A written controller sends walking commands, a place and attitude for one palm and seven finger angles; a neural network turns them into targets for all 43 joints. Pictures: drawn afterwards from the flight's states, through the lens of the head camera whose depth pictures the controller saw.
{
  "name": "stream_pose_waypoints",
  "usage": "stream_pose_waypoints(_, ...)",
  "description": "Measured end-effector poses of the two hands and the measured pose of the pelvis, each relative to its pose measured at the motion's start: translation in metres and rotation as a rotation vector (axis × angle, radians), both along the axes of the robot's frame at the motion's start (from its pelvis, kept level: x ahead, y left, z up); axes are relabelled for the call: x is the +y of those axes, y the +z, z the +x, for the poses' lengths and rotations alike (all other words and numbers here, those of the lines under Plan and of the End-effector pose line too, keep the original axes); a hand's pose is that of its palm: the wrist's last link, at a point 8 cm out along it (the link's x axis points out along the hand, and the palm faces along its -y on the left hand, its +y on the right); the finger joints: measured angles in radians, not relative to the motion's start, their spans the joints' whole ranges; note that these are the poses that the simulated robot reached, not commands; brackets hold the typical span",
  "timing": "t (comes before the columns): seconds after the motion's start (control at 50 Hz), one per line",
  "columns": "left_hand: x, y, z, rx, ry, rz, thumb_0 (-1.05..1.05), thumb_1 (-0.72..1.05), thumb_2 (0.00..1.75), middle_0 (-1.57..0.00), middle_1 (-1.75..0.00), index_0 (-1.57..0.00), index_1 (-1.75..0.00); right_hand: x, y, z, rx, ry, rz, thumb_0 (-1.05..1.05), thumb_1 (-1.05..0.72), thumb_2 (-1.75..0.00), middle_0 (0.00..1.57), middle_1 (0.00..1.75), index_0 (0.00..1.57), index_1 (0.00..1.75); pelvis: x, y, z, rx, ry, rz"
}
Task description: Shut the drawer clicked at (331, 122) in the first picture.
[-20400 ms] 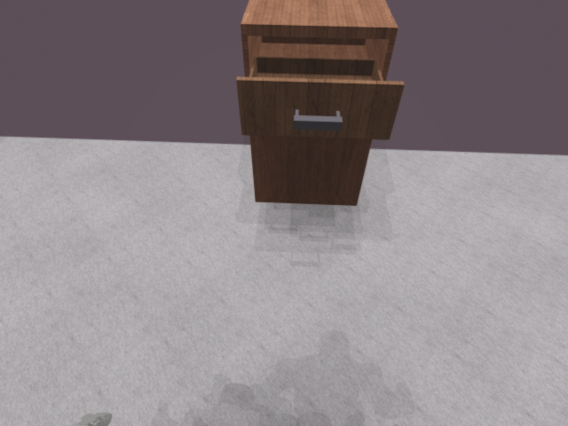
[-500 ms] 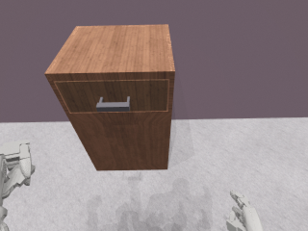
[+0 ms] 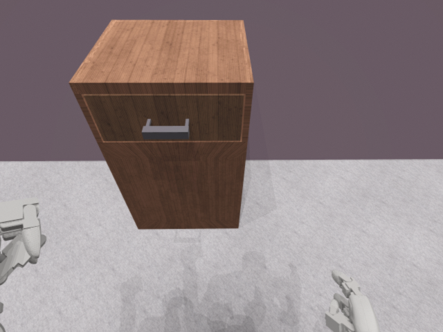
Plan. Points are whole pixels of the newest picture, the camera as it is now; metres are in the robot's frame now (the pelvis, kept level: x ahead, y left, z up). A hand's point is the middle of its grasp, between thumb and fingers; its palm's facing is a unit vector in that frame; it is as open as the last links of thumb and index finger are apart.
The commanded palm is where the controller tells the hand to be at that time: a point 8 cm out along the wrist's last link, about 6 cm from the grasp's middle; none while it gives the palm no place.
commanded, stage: step back with the hand held close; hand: left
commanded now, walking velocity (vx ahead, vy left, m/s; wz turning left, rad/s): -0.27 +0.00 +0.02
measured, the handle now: (167, 127) +0.67 +0.21 -0.06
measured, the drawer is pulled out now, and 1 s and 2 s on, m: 0.00 0.00 0.00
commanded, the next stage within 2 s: stop stepping back and stand still in 0.82 s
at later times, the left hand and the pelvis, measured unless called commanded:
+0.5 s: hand (5, 294) +0.13 +0.24 +0.18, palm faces +0.40 -0.77 -0.50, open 3.3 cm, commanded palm +0.05 +0.29 +0.19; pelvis -0.06 +0.00 -0.01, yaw +4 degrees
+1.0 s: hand out of the picture +0.04 +0.27 +0.18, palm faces +0.35 -0.80 -0.49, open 3.3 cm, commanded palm -0.03 +0.30 +0.19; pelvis -0.15 +0.02 +0.01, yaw +2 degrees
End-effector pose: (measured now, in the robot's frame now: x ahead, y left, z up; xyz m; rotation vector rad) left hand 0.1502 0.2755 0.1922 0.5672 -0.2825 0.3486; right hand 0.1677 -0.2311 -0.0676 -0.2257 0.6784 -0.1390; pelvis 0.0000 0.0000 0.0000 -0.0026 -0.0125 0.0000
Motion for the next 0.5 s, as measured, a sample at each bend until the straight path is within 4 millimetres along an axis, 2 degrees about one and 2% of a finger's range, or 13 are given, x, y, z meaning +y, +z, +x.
stream_pose_waypoints(0.16, 0.004, 0.001, -0.018, -0.023, -0.006, 0.053, 0.02, 0.89, 0.90, -1.40, -1.60, -1.41, -1.60, -0.011, 0.000, -0.032, 0.021, -0.025, -0.036, 0.01, -0.91, -0.90, 0.20, 0.30, 0.21, 0.30, -0.002, -0.003, -0.016, -0.002, 0.046, -0.001)
stream_pose_waypoints(0.3, 0.000, 0.002, -0.039, -0.049, 0.018, 0.080, 0.02, 0.89, 0.90, -1.40, -1.60, -1.41, -1.60, -0.019, -0.012, -0.042, 0.039, 0.002, -0.036, 0.01, -0.91, -0.90, 0.20, 0.30, 0.21, 0.30, -0.009, -0.010, -0.032, -0.007, 0.042, 0.000)
stream_pose_waypoints(0.4, -0.004, 0.001, -0.049, -0.072, -0.028, 0.034, 0.02, 0.89, 0.90, -1.40, -1.60, -1.41, -1.60, -0.018, -0.010, -0.053, 0.067, 0.002, -0.048, 0.01, -0.91, -0.90, 0.20, 0.30, 0.21, 0.30, -0.006, -0.008, -0.049, 0.008, 0.047, 0.002)
stream_pose_waypoints(0.5, 0.004, 0.001, -0.063, -0.061, -0.034, 0.072, 0.02, 0.89, 0.90, -1.40, -1.60, -1.41, -1.60, -0.011, -0.005, -0.069, 0.041, -0.016, -0.056, 0.01, -0.91, -0.90, 0.20, 0.30, 0.21, 0.30, -0.002, -0.008, -0.064, 0.011, 0.071, -0.039)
